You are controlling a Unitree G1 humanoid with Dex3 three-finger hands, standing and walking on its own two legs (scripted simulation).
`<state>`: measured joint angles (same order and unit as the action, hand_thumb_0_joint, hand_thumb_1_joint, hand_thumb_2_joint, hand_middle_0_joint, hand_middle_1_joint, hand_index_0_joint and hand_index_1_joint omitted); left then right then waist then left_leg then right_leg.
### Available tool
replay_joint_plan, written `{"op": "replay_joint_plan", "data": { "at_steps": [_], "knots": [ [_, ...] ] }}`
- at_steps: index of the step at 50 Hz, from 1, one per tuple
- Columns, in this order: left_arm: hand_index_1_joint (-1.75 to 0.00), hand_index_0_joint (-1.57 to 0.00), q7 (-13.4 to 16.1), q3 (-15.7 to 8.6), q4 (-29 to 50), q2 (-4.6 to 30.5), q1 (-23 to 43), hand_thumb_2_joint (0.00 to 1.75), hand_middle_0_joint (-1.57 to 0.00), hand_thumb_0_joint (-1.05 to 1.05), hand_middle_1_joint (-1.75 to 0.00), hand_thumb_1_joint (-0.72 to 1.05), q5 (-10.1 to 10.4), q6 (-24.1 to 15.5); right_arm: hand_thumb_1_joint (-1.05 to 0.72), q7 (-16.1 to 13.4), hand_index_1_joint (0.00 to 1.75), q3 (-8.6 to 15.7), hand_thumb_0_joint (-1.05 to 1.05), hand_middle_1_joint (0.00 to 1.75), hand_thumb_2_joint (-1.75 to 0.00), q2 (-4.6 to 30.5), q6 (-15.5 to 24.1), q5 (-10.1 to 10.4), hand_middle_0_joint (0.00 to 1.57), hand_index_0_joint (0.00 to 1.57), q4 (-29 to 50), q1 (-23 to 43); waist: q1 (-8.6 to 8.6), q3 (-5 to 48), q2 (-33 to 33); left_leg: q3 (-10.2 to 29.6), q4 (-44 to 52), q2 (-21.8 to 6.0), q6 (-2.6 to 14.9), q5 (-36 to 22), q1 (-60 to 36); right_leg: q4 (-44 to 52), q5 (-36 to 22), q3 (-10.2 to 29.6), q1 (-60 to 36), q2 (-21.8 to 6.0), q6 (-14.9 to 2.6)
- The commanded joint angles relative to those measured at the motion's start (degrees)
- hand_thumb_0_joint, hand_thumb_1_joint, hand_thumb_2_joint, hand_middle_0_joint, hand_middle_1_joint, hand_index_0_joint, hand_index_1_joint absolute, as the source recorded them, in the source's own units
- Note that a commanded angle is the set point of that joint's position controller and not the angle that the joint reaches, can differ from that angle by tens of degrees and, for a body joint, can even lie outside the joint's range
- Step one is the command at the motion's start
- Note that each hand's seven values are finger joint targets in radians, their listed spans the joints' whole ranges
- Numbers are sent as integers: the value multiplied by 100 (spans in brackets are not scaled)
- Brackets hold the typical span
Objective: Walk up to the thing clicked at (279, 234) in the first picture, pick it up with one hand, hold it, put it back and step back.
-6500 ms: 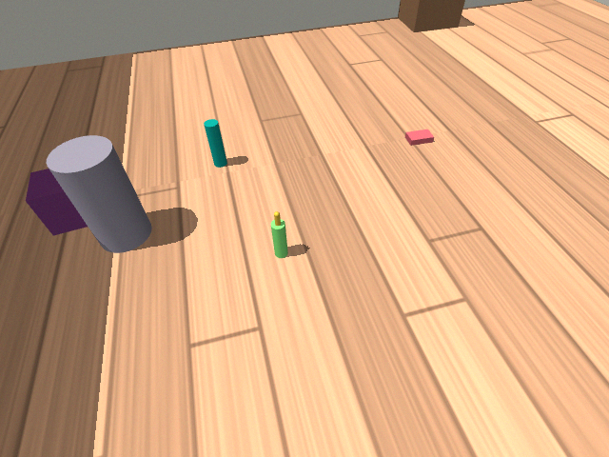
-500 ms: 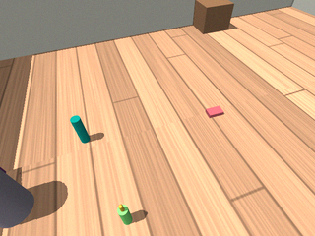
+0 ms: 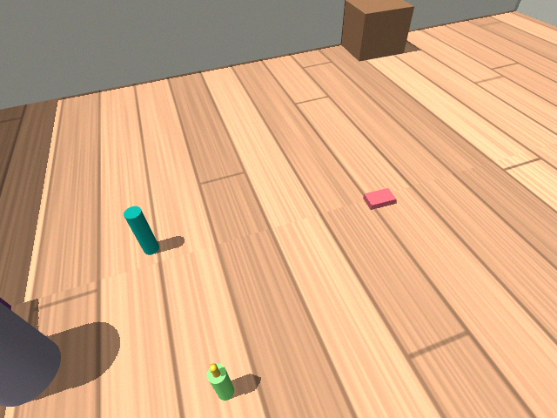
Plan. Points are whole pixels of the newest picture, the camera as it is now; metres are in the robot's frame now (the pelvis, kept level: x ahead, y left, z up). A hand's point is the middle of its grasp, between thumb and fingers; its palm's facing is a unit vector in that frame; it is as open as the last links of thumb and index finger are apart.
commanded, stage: stand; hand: left
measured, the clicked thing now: (219, 379) +0.39 +0.23 -0.66
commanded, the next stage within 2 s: go down in 0.12 s
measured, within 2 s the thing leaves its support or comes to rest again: neither
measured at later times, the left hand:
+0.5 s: hand out of the picture +0.15 +0.26 -0.16, palm faces +0.04 -0.94 -0.34, open 11.8 cm
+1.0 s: hand out of the picture +0.14 +0.28 -0.18, palm faces +0.05 -0.94 -0.33, open 16.9 cm
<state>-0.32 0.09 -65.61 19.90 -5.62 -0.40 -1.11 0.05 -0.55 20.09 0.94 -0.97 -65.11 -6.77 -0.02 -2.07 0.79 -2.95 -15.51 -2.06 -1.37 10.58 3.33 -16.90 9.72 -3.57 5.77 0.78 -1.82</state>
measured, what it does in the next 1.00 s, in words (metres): lowers itself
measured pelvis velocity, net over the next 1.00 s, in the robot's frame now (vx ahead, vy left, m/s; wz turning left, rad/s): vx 0.00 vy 0.03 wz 0.02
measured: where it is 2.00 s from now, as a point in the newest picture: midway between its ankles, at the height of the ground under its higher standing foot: outside the picture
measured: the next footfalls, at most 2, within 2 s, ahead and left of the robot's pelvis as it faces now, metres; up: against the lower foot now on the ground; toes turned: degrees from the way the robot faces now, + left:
none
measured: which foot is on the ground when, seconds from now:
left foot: down 0.00-1.00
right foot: down 0.00-1.00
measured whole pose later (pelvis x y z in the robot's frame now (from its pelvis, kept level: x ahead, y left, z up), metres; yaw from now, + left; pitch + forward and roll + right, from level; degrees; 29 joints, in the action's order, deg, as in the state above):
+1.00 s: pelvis +0.00 +0.03 -0.06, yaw +1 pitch +13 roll -2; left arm -1.5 -8.7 -25.8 18.1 -14.6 -2.7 13.4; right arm -3.3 0.6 14.0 7.4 1.1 -34.1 -12.8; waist -1.7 5.4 0.1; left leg -1.0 -53.1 -1.3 1.3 27.6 38.3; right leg -49.8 24.5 -4.8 38.0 -1.7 0.3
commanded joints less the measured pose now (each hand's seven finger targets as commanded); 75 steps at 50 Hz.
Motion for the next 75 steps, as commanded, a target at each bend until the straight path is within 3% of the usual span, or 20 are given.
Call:
{"op": "replay_joint_plan", "data": {
  "at_steps": [1,10,11,12,13,14,15,16,17,19,21,24,28,35,42,43,51,66,71,75],
  "knots": [
    [-30,-20,97,-207,310,1262,187,90,-20,0,-30,90,13,-109,-90,-64,30,220,0,30,-90,1191,98,37,20,20,307,173,5,430,-39,552,158,-725,208,-870,-43,251,-1163,797,-130,-915,25],
    [-30,-20,108,-212,330,1276,218,90,-20,0,-30,90,-10,-113,-90,-76,30,220,0,30,-90,1159,95,26,20,20,327,140,-20,470,-75,539,139,-727,206,-964,-21,208,-1325,785,-156,-917,25],
    [-22,-12,104,-214,328,1288,199,82,-12,0,-22,82,3,-117,-96,-78,29,221,0,29,-90,1188,97,21,21,20,330,133,-9,483,-67,521,123,-738,223,-984,-66,204,-1356,804,-158,-932,21],
    [-14,-4,181,-207,2338,199,2209,74,-4,0,-14,74,284,-581,-96,-197,30,4,0,30,-92,235,350,427,20,20,1881,62,-713,-351,61,-87,-341,264,289,-202,955,-93,-649,358,1094,-205,134],
    [-6,-2,204,-349,1768,559,2485,66,-1,0,-6,66,258,-484,-95,-250,30,41,0,30,-92,408,346,455,20,20,1583,-250,-483,-31,-180,-52,-407,254,321,-75,915,-109,-332,299,764,-205,157],
    [-4,-1,246,-769,813,1215,1503,58,-1,0,-4,58,124,-240,-96,-274,30,111,0,30,-92,582,276,436,20,20,1542,-355,-326,-52,-405,-61,-465,284,330,94,1100,-125,26,220,725,-184,133],
    [-5,-1,163,-839,549,1162,1054,50,-1,0,-5,50,90,-153,-96,-264,30,170,0,30,-92,556,213,423,20,20,1689,-416,-148,-25,-276,-80,-638,290,313,6,1280,-242,60,230,819,-195,111],
    [-5,0,105,-859,904,1332,1610,42,-1,0,-4,42,-59,-180,-99,-279,30,253,0,30,-93,556,229,362,20,20,1837,-448,-167,436,-418,-50,-799,272,327,-99,1291,-420,-58,234,819,-210,117],
    [-5,0,80,-1113,1033,1652,1594,34,-1,0,-5,35,-131,-212,-96,-312,30,333,0,30,-92,544,261,352,20,20,1907,-560,-68,874,-261,-25,-928,289,317,-268,1297,-575,-296,309,662,-262,139],
    [-5,-2,-55,-1157,571,1348,700,24,-2,0,-5,27,-375,-54,-95,-267,30,442,0,30,-92,506,295,251,20,20,2101,-757,-27,1351,-303,48,-1269,315,301,-577,1543,-1032,-746,258,631,-252,106],
    [-5,-3,-73,-1367,1072,1426,297,21,-4,0,-5,19,-461,50,-94,-264,30,511,0,30,-91,496,314,262,20,20,2419,-775,188,1912,26,55,-1391,374,243,-931,1471,-1226,-1105,260,356,-234,70],
    [-5,-5,33,-1288,1779,1215,353,15,-6,0,-5,2,-455,394,-90,-281,30,483,0,30,-90,398,310,291,20,20,2771,-662,179,1719,291,78,-1347,365,182,-909,1498,-1125,-929,222,542,-180,40],
    [-4,-6,71,-1102,2105,951,468,11,-7,0,-4,-19,-395,822,-87,-318,30,467,0,30,-89,376,408,306,20,20,3126,-506,-80,1181,-25,122,-1576,270,206,-358,1773,-1249,-254,158,1282,-105,37],
    [-9,-6,-46,-1197,3171,863,266,10,-9,0,-7,-45,-226,853,-81,-321,30,490,0,30,-88,322,676,248,20,20,3303,-774,-164,1590,-15,231,-2358,201,191,-328,2247,-2086,-183,103,1869,-80,62],
    [-10,-6,-27,-1292,4282,949,-498,9,-9,0,-7,-47,-298,1027,-79,-360,30,500,0,30,-87,316,797,255,20,20,3628,-651,-79,1805,454,383,-2750,125,84,-567,2482,-2641,-166,34,2370,-48,21],
    [-9,-7,-30,-1244,4247,879,-595,8,-10,0,-7,-48,-302,1103,-79,-364,30,499,0,30,-87,343,804,250,20,20,3645,-633,-172,1743,403,435,-2773,93,78,-524,2521,-2685,-95,25,2480,-34,21],
    [-10,-7,-27,-1138,5178,651,-1192,10,-9,0,-7,-46,-176,1482,-78,-435,30,476,0,30,-87,282,974,219,20,20,3900,-700,-258,2050,430,569,-3296,26,116,-923,2723,-3165,-121,-39,2917,-31,31],
    [-10,-6,10,-1537,5886,838,-1793,12,-8,0,-9,-41,-28,1672,-81,-593,30,415,0,30,-88,207,1148,193,20,20,4199,-678,-213,2078,379,680,-3814,77,139,-245,3633,-3724,238,-39,3386,-37,34],
    [-9,-6,-141,-1891,5363,1204,-399,11,-7,0,-8,-42,48,1179,-83,-617,30,385,0,30,-88,234,1308,155,20,20,4077,-631,-427,1783,269,576,-4464,111,217,554,4503,-4145,720,24,4169,-61,57],
    [-6,-7,-672,-2273,4616,1582,452,8,-7,0,-6,-42,311,340,-89,-566,30,439,0,30,-90,342,1483,155,20,20,3941,-650,-431,2162,283,455,-5153,181,281,1102,5244,-4752,1079,198,4865,-128,60]
  ]
}}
